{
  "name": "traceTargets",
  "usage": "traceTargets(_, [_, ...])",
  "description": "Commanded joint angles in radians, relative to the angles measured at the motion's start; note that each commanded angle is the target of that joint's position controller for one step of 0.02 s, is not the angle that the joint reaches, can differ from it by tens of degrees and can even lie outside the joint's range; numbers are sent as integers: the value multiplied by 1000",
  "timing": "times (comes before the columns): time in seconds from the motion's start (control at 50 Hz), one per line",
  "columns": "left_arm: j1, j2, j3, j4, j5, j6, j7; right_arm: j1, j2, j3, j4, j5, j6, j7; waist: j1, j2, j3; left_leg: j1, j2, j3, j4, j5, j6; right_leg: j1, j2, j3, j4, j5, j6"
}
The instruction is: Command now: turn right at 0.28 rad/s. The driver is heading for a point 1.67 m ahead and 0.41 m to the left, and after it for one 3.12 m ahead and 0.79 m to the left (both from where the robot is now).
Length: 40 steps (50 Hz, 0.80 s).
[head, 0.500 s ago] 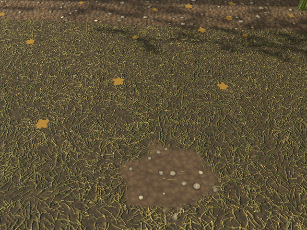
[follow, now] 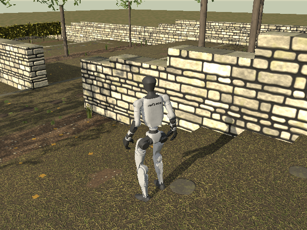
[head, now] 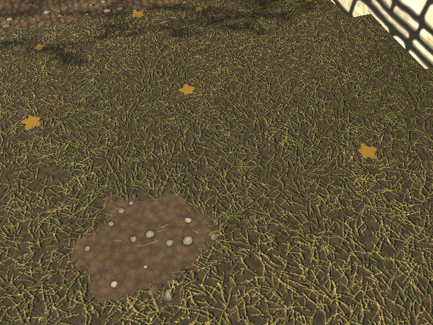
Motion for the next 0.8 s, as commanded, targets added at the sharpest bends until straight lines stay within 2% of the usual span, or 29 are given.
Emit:
traceTargets(0.02, [-7,68,31,-52,-25,-33,8,-38,-162,-31,-28,6,4,1,55,120,-62,110,267,-194,-11,5,174,29,44,-16,-207,137,-56])
traceTargets(0.04, [29,69,38,-39,-44,-45,6,-58,-135,-10,-6,11,15,16,90,105,-87,-4,248,-184,38,-2,130,209,59,-12,-297,293,-84])
traceTargets(0.06, [99,49,38,-27,-48,-53,-4,-94,-46,35,15,18,23,51,153,74,-151,-169,174,-141,132,-38,34,463,16,37,-313,384,-98])
traceTargets(0.08, [229,110,38,10,-75,-65,-1,38,106,89,7,23,28,95,109,-124,-340,-324,56,-66,328,-342,-102,784,-226,278,-208,882,-252])
traceTargets(0.1, [282,176,56,-8,-39,-75,5,64,19,67,29,34,11,99,140,-68,-284,-474,40,-219,439,-518,-114,753,-331,402,-175,747,-311])
traceTargets(0.12, [209,217,82,-15,-14,-102,22,-43,-56,46,18,17,-4,89,144,-62,-158,-575,35,-262,526,-518,-115,625,-287,340,-188,582,-280])
traceTargets(0.14, [134,201,80,-36,-23,-122,24,-58,-98,32,35,6,-13,78,118,-79,-145,-566,29,-273,592,-498,-121,528,-246,268,-197,542,-247])
traceTargets(0.16, [73,181,76,-56,-40,-128,24,-27,-123,20,59,5,-14,67,93,-96,-147,-506,26,-289,621,-473,-123,433,-237,218,-219,544,-240])
traceTargets(0.18, [33,217,96,-75,-39,-126,36,-36,-128,19,57,13,-9,54,85,-110,-119,-440,8,-290,722,-418,-114,302,-247,179,-260,551,-261])
traceTargets(0.2, [2,230,106,-97,-36,-126,44,-18,-139,15,60,22,-7,48,70,-115,-99,-384,-10,-304,838,-357,-98,189,-256,156,-321,473,-281])
traceTargets(0.22, [-19,200,102,-107,-26,-125,55,1,-133,12,74,24,-8,44,61,-101,-81,-378,-19,-328,926,-299,-78,141,-267,144,-368,377,-299])
traceTargets(0.26, [-4,120,77,-97,-6,-119,72,34,-79,22,92,26,-13,41,55,-48,-31,-423,-19,-399,971,-171,-43,148,-281,119,-419,272,-299])
traceTargets(0.28, [28,87,66,-83,2,-117,76,48,-75,22,101,26,-8,48,59,-30,-17,-465,-10,-428,928,-99,-30,204,-286,113,-442,175,-279])
traceTargets(0.32, [140,61,56,-30,12,-112,77,39,-73,23,116,23,13,72,100,-37,24,-601,-13,-456,794,4,-10,376,-293,118,-487,-2,-234])
traceTargets(0.38, [211,75,52,23,23,-111,65,-53,-61,34,97,10,25,90,144,-38,22,-713,-21,-472,666,17,17,542,-312,99,-516,-79,-223])
traceTargets(0.42, [216,76,47,43,25,-113,61,-81,-49,46,90,0,27,94,153,-35,26,-728,-16,-454,612,18,27,559,-323,65,-537,-106,-230])
traceTargets(0.46, [196,69,39,48,25,-119,67,-89,-36,59,79,-2,28,103,144,-48,32,-695,-1,-419,594,25,37,514,-326,18,-560,-120,-227])
traceTargets(0.5, [188,56,29,58,36,-128,77,-104,-29,71,69,-4,31,118,142,-51,46,-646,6,-383,562,42,53,463,-314,-44,-567,-117,-210])
traceTargets(0.56, [246,53,19,97,46,-135,87,-137,-16,89,50,-6,33,131,150,-52,64,-586,10,-360,498,46,77,458,-316,-111,-558,-86,-193])
traceTargets(0.64, [300,70,16,137,36,-122,93,-202,-17,100,22,-11,26,131,153,-65,95,-565,0,-343,431,-30,102,538,-335,-161,-528,-41,-174])
traceTargets(0.68, [303,91,19,143,33,-103,98,-230,-30,96,15,-4,13,129,140,-65,104,-516,-28,-315,385,-46,116,549,-346,-180,-495,-65,-160])
traceTargets(0.7, [292,106,21,145,30,-91,101,-234,-37,92,13,6,2,130,116,-59,100,-440,-52,-291,345,-19,129,514,-343,-202,-458,-77,-148])
traceTargets(0.72, [265,122,21,143,32,-84,101,-209,-71,77,20,18,-16,127,78,-59,76,-305,-100,-261,317,-13,146,451,-325,-227,-383,-10,-141])
traceTargets(0.74, [260,112,12,145,57,-88,99,-90,-133,45,52,34,-38,120,19,-32,9,-92,-153,-255,335,12,159,350,-279,-275,-203,140,-120])
traceTargets(0.76, [313,10,-19,138,85,-99,92,96,-197,15,97,26,-50,92,-17,103,-172,247,-91,-407,399,36,217,132,-165,-346,133,150,-52])
traceTargets(0.78, [248,-55,-49,77,99,-119,53,345,-263,13,146,10,-47,72,-90,249,-362,600,84,-906,197,-163,319,-195,-1,-205,440,-375,2])
traceTargets(0.8, [127,-10,-39,63,59,-131,7,419,-277,4,205,-14,-61,76,-134,122,-208,620,141,-1050,70,-230,266,-439,33,47,573,-382,-30])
